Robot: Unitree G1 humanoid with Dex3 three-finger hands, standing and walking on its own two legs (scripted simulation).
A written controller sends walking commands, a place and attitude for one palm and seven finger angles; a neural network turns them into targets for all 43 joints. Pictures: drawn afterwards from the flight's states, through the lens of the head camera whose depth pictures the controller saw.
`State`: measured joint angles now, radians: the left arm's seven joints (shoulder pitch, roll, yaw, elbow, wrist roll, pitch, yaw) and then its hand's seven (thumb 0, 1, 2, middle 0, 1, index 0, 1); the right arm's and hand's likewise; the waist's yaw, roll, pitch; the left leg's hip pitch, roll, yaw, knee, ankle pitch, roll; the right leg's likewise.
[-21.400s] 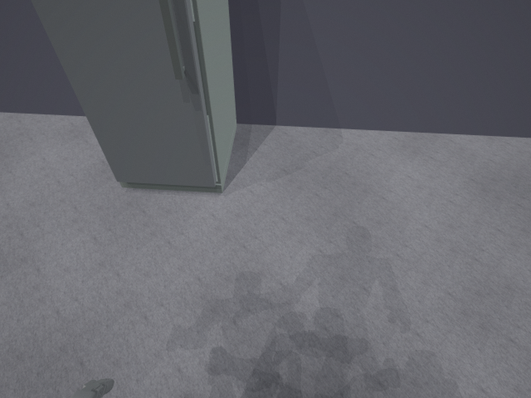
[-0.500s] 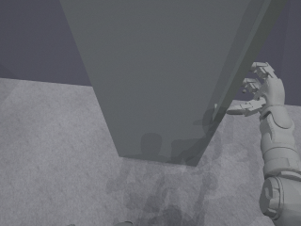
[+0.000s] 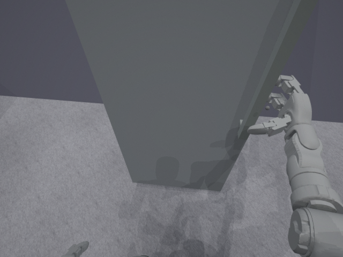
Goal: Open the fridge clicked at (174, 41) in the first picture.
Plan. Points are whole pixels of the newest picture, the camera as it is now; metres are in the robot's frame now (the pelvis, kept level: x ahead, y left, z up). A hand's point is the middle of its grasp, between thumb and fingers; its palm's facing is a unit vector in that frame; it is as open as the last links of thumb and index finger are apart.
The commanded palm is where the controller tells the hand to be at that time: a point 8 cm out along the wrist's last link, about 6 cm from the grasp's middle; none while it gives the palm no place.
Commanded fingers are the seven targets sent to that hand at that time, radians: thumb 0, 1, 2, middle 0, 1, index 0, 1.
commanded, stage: slide the fingers in behind the handle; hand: right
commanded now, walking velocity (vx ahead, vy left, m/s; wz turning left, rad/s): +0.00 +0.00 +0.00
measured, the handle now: (267, 71) +0.51 -0.15 +0.17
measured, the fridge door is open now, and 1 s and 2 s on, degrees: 0 0 0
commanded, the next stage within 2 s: grip the handle and tug to test in 1.00 s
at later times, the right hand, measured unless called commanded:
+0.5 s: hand (259, 105) +0.46 -0.15 +0.11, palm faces -0.02 +1.00 +0.02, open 14.0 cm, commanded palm +0.43 -0.20 +0.12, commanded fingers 0.00 0.50 -0.30 0.30 1.20 0.30 1.20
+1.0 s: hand (255, 106) +0.45 -0.14 +0.12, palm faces -0.02 +1.00 +0.00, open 14.0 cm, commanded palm +0.42 -0.19 +0.12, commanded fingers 0.00 0.50 -0.30 0.30 1.20 0.30 1.20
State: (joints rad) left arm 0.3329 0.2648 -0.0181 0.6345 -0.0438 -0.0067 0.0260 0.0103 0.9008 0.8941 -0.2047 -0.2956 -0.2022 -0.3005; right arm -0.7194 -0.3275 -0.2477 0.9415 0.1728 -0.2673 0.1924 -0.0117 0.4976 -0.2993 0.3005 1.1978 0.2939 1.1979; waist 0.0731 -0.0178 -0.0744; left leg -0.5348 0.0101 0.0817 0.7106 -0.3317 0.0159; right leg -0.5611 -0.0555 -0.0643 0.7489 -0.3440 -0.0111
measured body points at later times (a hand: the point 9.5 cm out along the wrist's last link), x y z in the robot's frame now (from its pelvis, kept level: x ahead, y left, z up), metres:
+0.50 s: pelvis +0.00 +0.00 +0.00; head +0.05 +0.00 +0.45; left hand +0.05 +0.26 -0.12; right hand +0.45 -0.20 +0.12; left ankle +0.01 +0.11 -0.71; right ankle +0.02 -0.11 -0.71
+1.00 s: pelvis +0.00 +0.00 +0.00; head +0.05 +0.00 +0.45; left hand +0.08 +0.26 -0.11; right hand +0.45 -0.19 +0.12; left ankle +0.01 +0.11 -0.71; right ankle +0.02 -0.11 -0.71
